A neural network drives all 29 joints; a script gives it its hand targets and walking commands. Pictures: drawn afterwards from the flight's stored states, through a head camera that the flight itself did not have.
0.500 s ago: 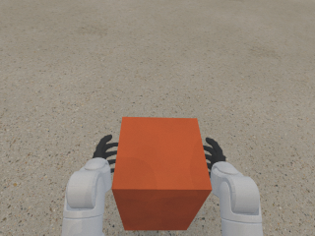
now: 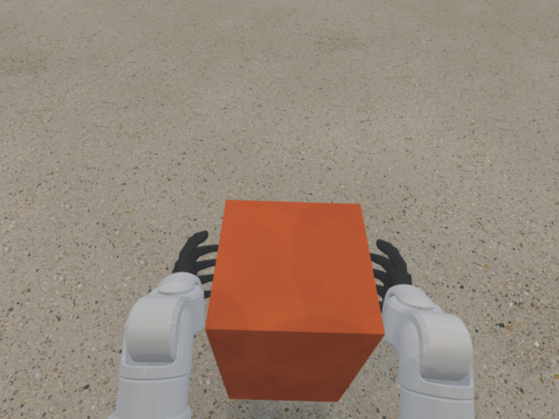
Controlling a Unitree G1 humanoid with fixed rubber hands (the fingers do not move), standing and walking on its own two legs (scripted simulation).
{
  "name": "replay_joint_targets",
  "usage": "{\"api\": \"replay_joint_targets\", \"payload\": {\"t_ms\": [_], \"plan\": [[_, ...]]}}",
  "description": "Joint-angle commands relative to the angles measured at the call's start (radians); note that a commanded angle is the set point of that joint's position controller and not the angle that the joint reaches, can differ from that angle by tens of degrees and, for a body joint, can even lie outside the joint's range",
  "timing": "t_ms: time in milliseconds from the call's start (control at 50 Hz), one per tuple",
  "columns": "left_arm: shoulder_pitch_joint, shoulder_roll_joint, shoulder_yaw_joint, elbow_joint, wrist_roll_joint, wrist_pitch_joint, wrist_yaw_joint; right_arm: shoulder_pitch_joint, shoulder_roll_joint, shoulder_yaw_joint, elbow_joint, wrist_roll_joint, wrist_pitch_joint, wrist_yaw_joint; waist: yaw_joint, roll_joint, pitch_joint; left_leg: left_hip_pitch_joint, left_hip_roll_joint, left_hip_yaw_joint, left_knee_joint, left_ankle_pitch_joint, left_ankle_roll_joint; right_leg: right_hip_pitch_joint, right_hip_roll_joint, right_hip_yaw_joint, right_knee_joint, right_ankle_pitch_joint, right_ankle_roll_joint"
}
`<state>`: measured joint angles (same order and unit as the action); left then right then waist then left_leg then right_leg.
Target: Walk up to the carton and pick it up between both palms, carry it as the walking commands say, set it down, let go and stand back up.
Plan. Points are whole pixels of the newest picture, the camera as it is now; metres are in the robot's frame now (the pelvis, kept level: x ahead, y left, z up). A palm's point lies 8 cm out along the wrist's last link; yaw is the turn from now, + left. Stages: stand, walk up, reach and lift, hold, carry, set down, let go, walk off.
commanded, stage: carry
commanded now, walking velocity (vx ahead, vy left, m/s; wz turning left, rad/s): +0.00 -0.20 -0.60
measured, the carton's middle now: (287, 311) +0.29 -0.01 -0.01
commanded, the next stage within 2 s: none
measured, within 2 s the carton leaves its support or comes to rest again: neither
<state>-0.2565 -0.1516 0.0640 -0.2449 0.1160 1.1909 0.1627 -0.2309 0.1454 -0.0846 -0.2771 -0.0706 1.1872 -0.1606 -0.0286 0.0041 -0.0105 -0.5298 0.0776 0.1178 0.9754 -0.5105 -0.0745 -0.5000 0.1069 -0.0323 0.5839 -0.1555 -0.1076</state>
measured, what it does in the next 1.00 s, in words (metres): steps to the right, turning right: left foot, then right foot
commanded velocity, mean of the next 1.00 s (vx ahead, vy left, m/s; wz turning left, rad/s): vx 0.00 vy -0.20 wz -0.60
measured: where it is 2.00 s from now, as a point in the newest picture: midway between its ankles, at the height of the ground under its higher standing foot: outside the picture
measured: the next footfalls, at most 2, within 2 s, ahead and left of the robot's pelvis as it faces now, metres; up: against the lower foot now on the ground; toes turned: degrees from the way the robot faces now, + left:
left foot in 0.08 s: +0.04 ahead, +0.07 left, +0.00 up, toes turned +6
right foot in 0.38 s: -0.01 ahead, -0.30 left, +0.00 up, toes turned -20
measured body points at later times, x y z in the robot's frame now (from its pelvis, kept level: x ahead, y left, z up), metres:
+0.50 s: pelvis -0.07 -0.18 +0.00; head -0.05 -0.19 +0.45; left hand +0.25 -0.15 +0.07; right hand +0.16 -0.40 +0.06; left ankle -0.04 +0.00 -0.66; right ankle -0.05 -0.29 -0.72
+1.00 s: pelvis -0.19 -0.30 +0.01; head -0.17 -0.30 +0.46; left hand +0.14 -0.35 +0.10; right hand -0.01 -0.57 +0.10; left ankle -0.09 -0.15 -0.72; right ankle -0.25 -0.45 -0.69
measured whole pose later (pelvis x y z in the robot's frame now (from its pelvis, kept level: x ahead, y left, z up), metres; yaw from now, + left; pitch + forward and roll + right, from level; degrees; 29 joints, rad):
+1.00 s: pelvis -0.19 -0.30 +0.01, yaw -36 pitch +3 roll -3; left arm -0.28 -0.16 0.09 -0.30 0.11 1.23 0.18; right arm -0.25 0.15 -0.07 -0.29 -0.10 1.21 -0.14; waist 0.03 0.02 -0.04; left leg -0.33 0.31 0.24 0.59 -0.27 -0.11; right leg -0.49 -0.05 -0.04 0.77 -0.35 0.03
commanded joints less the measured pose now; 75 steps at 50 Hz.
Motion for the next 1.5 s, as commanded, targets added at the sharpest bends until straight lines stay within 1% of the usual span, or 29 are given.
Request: {"api": "replay_joint_targets", "payload": {"t_ms": [0,60,80,100,120,160,280,340,380,400,460,620,700,720,740,760,780,820,920,1000,1040,1060,1160,1280,1340,1360,1380,1440,1480], "plan": [[-0.423,-0.981,-0.647,-0.14,-0.402,-0.032,-0.259,-0.48,1.009,0.702,-0.078,0.431,-0.015,0.278,0.044,-0.123,-0.449,0.095,-0.009,-0.035,-0.141,-0.001,0.034,0.337,-0.299,0.364,-0.229,0.202,-0.09],[-0.446,-0.976,-0.668,-0.142,-0.407,-0.022,-0.255,-0.42,1.0,0.667,-0.032,0.402,-0.014,0.283,0.011,-0.096,-0.44,0.517,-0.002,0.036,-0.59,0.17,0.082,0.12,-0.184,0.228,-0.269,0.185,0.084],[-0.464,-0.976,-0.674,-0.156,-0.418,-0.019,-0.26,-0.394,0.999,0.656,-0.01,0.384,-0.023,0.285,-0.017,0.063,-0.407,0.711,0.223,-0.165,-0.736,0.147,0.178,-0.145,-0.085,0.102,-0.111,0.039,0.212],[-0.518,-0.972,-0.678,-0.169,-0.431,-0.012,-0.272,-0.373,1.013,0.638,0.03,0.364,-0.035,0.286,-0.02,0.443,-0.341,0.547,0.597,-0.502,-0.739,0.329,0.337,-0.256,-0.04,0.03,0.417,-0.354,0.17],[-0.543,-0.985,-0.71,-0.175,-0.444,-0.016,-0.27,-0.412,1.016,0.664,-0.053,0.372,-0.04,0.282,0.008,0.229,-0.328,0.53,0.53,-0.366,-0.648,0.582,0.304,-0.264,-0.149,0.097,0.528,-0.31,0.118],[-0.523,-1.001,-0.716,-0.162,-0.471,-0.013,-0.27,-0.419,0.996,0.665,-0.078,0.37,-0.032,0.284,0.019,0.075,-0.327,0.518,0.407,-0.161,-0.569,0.756,0.2,-0.224,-0.15,0.087,0.585,-0.233,0.11],[-0.483,-0.975,-0.712,-0.129,-0.464,0.008,-0.268,-0.4,0.945,0.64,-0.078,0.345,0.002,0.272,0.008,0.276,-0.346,0.461,0.321,0.064,-0.458,0.932,0.103,-0.019,-0.094,-0.102,0.199,-0.239,0.137],[-0.444,-0.968,-0.689,-0.069,-0.443,0.021,-0.277,-0.369,0.945,0.639,-0.043,0.317,0.011,0.267,0.022,0.252,-0.365,0.437,0.317,0.094,-0.336,0.822,0.036,0.122,-0.062,-0.139,-0.07,-0.122,0.121],[-0.44,-0.972,-0.663,-0.048,-0.432,0.025,-0.283,-0.386,0.939,0.643,-0.043,0.305,0.017,0.27,0.041,-0.045,-0.361,0.131,0.235,0.071,-0.1,0.221,-0.034,0.367,-0.214,0.1,-0.189,0.233,0.075],[-0.387,-0.97,-0.63,-0.003,-0.403,0.014,-0.288,-0.412,0.972,0.67,-0.031,0.323,0.025,0.274,0.049,-0.437,-0.369,-0.166,0.067,0.097,0.098,-0.254,-0.078,0.462,-0.414,0.422,-0.167,0.62,-0.065],[-0.46,-1.024,-0.649,-0.083,-0.425,-0.008,-0.287,-0.519,1.039,0.723,-0.065,0.404,0.001,0.285,0.037,-0.19,-0.415,-0.164,0.081,-0.044,0.252,-0.112,-0.03,0.449,-0.337,0.249,-0.071,0.654,-0.073],[-0.415,-0.997,-0.647,-0.158,-0.405,-0.025,-0.263,-0.5,1.027,0.702,-0.098,0.446,-0.008,0.274,0.047,-0.127,-0.45,0.008,0.007,-0.048,-0.029,0.0,0.02,0.391,-0.305,0.358,-0.225,0.187,-0.094],[-0.446,-0.986,-0.673,-0.167,-0.418,-0.012,-0.26,-0.436,1.002,0.66,-0.058,0.411,-0.006,0.279,0.027,-0.141,-0.441,0.352,-0.04,0.034,-0.429,0.029,0.064,0.247,-0.217,0.285,-0.336,0.26,0.084],[-0.458,-0.984,-0.677,-0.159,-0.424,-0.008,-0.259,-0.415,1.0,0.643,-0.04,0.398,-0.006,0.28,0.006,-0.126,-0.439,0.591,0.004,0.062,-0.64,0.149,0.082,0.103,-0.166,0.206,-0.332,0.263,0.195],[-0.479,-0.981,-0.681,-0.169,-0.436,-0.003,-0.265,-0.38,1.004,0.628,-0.015,0.379,-0.015,0.281,-0.032,0.102,-0.427,0.784,0.292,-0.173,-0.791,0.104,0.207,-0.166,-0.044,0.056,-0.036,0.066,0.333],[-0.521,-0.981,-0.693,-0.174,-0.441,0.004,-0.275,-0.375,1.025,0.62,0.011,0.364,-0.028,0.284,-0.014,0.464,-0.352,0.555,0.654,-0.504,-0.744,0.262,0.339,-0.276,-0.075,0.04,0.498,-0.355,0.223],[-0.525,-0.991,-0.713,-0.17,-0.439,0.0,-0.271,-0.408,1.013,0.644,-0.059,0.372,-0.027,0.279,0.012,0.209,-0.342,0.538,0.519,-0.312,-0.658,0.503,0.275,-0.242,-0.169,0.12,0.545,-0.272,0.141],[-0.516,-1.009,-0.718,-0.165,-0.467,0.0,-0.274,-0.434,1.003,0.659,-0.09,0.382,-0.021,0.284,0.02,0.085,-0.311,0.506,0.401,-0.117,-0.579,0.705,0.183,-0.215,-0.149,0.082,0.589,-0.22,0.113],[-0.492,-0.985,-0.716,-0.137,-0.461,0.018,-0.268,-0.429,0.949,0.631,-0.089,0.367,0.012,0.275,0.013,0.272,-0.321,0.44,0.313,0.08,-0.483,0.907,0.112,-0.04,-0.105,-0.092,0.252,-0.235,0.143],[-0.446,-0.979,-0.684,-0.061,-0.439,0.035,-0.278,-0.391,0.949,0.635,-0.049,0.333,0.025,0.268,0.022,0.243,-0.352,0.423,0.314,0.11,-0.338,0.757,0.03,0.134,-0.065,-0.138,-0.087,-0.094,0.127],[-0.441,-0.983,-0.654,-0.035,-0.426,0.038,-0.283,-0.404,0.946,0.636,-0.04,0.317,0.033,0.271,0.036,-0.079,-0.34,0.094,0.217,0.087,-0.089,0.101,-0.036,0.382,-0.233,0.121,-0.194,0.278,0.076],[-0.39,-0.982,-0.627,-0.001,-0.393,0.027,-0.288,-0.431,0.983,0.663,-0.025,0.334,0.041,0.274,0.047,-0.444,-0.356,-0.171,0.068,0.091,0.094,-0.268,-0.075,0.455,-0.417,0.419,-0.175,0.616,-0.064],[-0.463,-1.053,-0.644,-0.113,-0.421,-0.017,-0.273,-0.581,1.063,0.73,-0.118,0.459,-0.003,0.284,0.04,-0.151,-0.444,-0.077,0.072,-0.049,0.19,-0.002,-0.03,0.381,-0.291,0.203,-0.088,0.395,-0.062],[-0.426,-1.007,-0.655,-0.156,-0.403,-0.02,-0.256,-0.51,1.032,0.7,-0.107,0.456,0.0,0.278,0.047,-0.129,-0.463,0.07,0.001,-0.045,-0.109,0.002,0.024,0.355,-0.308,0.351,-0.214,0.202,-0.093],[-0.445,-1.0,-0.674,-0.152,-0.41,-0.011,-0.251,-0.453,1.016,0.665,-0.065,0.43,0.002,0.284,0.024,-0.11,-0.453,0.412,-0.014,0.02,-0.51,0.119,0.056,0.196,-0.215,0.265,-0.275,0.161,0.043],[-0.455,-0.998,-0.679,-0.15,-0.414,-0.006,-0.251,-0.43,1.013,0.652,-0.043,0.416,0.0,0.286,0.004,-0.039,-0.448,0.637,0.088,-0.053,-0.649,0.202,0.096,0.006,-0.152,0.199,-0.24,0.06,0.138],[-0.488,-1.003,-0.692,-0.158,-0.434,0.0,-0.262,-0.401,1.017,0.625,0.001,0.394,-0.012,0.288,-0.014,0.388,-0.414,0.587,0.502,-0.467,-0.733,0.129,0.26,-0.156,-0.05,0.07,0.226,-0.254,0.158],[-0.539,-1.024,-0.731,-0.165,-0.471,-0.001,-0.273,-0.434,1.019,0.656,-0.076,0.395,-0.019,0.284,0.01,0.09,-0.315,0.499,0.43,-0.21,-0.608,0.626,0.202,-0.212,-0.15,0.088,0.532,-0.226,0.118],[-0.504,-1.005,-0.717,-0.135,-0.47,0.007,-0.275,-0.436,1.003,0.644,-0.085,0.395,-0.007,0.275,0.024,0.114,-0.313,0.493,0.339,-0.06,-0.534,0.821,0.14,-0.161,-0.136,0.032,0.472,-0.209,0.128]]}}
